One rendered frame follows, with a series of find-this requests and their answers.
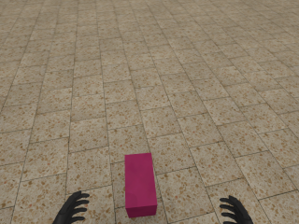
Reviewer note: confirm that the robot left hand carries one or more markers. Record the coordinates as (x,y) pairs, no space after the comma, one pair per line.
(65,215)

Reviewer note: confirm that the carton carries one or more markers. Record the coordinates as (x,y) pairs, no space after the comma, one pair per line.
(140,190)

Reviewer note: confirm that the robot right hand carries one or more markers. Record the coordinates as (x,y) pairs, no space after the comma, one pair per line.
(241,215)

